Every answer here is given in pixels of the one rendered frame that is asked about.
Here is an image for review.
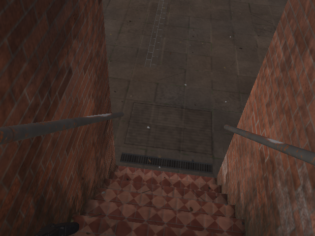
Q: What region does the left robot hand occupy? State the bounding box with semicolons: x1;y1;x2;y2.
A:
34;222;79;236

